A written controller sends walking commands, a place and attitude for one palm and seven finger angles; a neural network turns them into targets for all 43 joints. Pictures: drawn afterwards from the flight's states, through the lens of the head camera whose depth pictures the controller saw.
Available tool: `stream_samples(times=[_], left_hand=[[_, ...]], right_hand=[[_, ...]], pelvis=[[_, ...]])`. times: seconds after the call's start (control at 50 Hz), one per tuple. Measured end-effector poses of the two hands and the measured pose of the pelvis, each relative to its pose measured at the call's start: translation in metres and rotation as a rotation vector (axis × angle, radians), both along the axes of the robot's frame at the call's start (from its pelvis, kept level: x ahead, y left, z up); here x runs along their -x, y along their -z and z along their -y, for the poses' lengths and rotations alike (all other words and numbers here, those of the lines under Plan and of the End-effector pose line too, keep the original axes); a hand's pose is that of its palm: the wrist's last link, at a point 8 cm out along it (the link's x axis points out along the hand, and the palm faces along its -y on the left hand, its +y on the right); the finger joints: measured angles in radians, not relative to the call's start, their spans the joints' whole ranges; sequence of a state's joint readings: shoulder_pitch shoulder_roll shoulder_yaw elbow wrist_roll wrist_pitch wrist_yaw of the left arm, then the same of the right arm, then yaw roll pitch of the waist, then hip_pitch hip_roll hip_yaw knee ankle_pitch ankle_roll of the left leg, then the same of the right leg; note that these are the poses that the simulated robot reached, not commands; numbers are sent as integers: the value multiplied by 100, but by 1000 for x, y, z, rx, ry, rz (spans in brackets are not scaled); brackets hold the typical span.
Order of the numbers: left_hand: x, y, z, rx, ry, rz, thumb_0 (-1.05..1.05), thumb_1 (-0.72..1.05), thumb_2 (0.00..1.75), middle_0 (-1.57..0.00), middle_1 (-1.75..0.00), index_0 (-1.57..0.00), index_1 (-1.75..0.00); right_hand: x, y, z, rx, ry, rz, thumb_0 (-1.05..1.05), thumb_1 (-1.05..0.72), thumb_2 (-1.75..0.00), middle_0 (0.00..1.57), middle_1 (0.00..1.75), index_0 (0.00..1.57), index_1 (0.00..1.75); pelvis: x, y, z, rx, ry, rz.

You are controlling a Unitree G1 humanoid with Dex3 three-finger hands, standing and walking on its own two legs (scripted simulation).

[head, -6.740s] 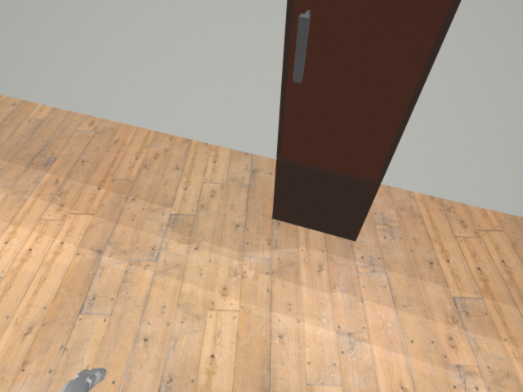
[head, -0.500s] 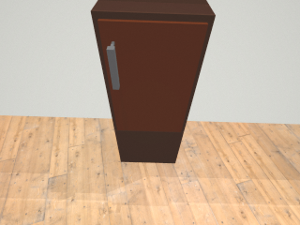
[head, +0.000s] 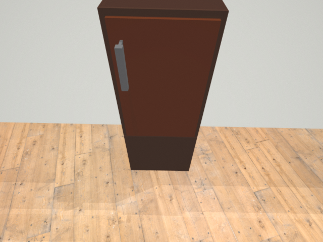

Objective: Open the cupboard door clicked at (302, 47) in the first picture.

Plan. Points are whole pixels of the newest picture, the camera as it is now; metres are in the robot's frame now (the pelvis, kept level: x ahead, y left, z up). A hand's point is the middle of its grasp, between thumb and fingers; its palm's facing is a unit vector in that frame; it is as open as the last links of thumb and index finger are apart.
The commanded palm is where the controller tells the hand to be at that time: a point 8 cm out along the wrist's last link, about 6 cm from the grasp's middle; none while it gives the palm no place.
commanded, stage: look again from close up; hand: left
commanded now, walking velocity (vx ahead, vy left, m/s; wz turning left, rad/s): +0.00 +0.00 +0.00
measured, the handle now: (123, 66) +0.65 +0.18 +0.09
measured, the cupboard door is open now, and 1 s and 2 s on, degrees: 0 0 0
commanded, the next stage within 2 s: shuffle to correct the standing spot in 0.50 s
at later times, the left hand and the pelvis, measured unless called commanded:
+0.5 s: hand out of the picture +0.00 +0.21 -0.17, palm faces +0.03 -0.97 -0.24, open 7.4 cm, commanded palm none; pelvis -0.03 +0.01 -0.01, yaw +1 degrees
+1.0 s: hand out of the picture -0.09 +0.16 -0.19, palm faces +0.09 -0.99 -0.12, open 7.4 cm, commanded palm none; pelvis -0.01 +0.01 -0.01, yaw +1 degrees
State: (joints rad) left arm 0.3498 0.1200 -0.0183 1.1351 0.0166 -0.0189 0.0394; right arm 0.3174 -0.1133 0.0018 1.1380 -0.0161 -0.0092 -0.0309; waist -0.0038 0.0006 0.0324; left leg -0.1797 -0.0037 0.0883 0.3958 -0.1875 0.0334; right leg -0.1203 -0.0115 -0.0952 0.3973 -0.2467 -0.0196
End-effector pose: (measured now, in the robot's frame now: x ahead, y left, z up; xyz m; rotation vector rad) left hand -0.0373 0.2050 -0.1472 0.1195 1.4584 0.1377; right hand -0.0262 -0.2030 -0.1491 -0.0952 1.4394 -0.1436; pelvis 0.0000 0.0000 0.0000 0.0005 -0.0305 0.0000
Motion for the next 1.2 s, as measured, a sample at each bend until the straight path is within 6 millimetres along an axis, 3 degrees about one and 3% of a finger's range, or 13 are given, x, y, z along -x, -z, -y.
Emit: stream_samples(times=[0.18, 0.34, 0.48, 0.68, 0.84, 0.96, 1.1, 1.2], left_hand=[[-34, 1, -32, -72, 13, 173, 0, 91, 90, -20, -30, -20, -30], [-51, -5, -46, -88, 36, 270, 0, 91, 90, -20, -30, -20, -30], [-35, -5, -51, -81, 39, 241, 0, 91, 90, -20, -30, -20, -30], [13, 1, -45, -51, 7, 109, 0, 91, 90, -20, -30, -20, -30], [50, 5, -23, 10, -35, -5, 0, 91, 90, -20, -30, -20, -30], [62, 9, -8, 40, -68, -59, 0, 91, 90, -20, -30, -20, -30], [53, 20, -2, 61, -114, -76, 0, 91, 90, -20, -30, -20, -30], [17, 23, -10, 82, -49, -101, 0, 91, 90, -20, -30, -20, -30]], right_hand=[[-24, 0, 30, 85, -19, 148, 1, -91, -90, 20, 30, 20, 30], [-40, -10, 36, 108, -51, 235, 1, -91, -90, 20, 30, 20, 30], [-32, -13, 31, 102, -67, 220, 1, -91, -90, 20, 30, 20, 30], [0, -9, 17, 79, -51, 117, 1, -91, -90, 20, 30, 20, 30], [22, -5, 0, 45, -12, 30, 1, -91, -90, 20, 30, 20, 30], [23, 2, -4, 34, 10, 5, 1, -91, -90, 20, 30, 20, 30], [-5, 6, -11, 40, 4, 18, 1, -91, -90, 20, 30, 20, 30], [-30, 4, -24, 50, 49, 84, 1, -91, -90, 20, 30, 20, 30]], pelvis=[[13, 9, -2, 12, -13, 10], [25, 8, -6, 14, -9, 23], [34, 6, -10, 15, -8, 18], [38, 4, -16, 16, -11, 8], [30, 3, -17, 16, -6, -4], [18, 8, -15, 18, -6, -4], [-9, 16, -20, 45, -19, -9], [-32, 16, -28, 20, 23, -20]])
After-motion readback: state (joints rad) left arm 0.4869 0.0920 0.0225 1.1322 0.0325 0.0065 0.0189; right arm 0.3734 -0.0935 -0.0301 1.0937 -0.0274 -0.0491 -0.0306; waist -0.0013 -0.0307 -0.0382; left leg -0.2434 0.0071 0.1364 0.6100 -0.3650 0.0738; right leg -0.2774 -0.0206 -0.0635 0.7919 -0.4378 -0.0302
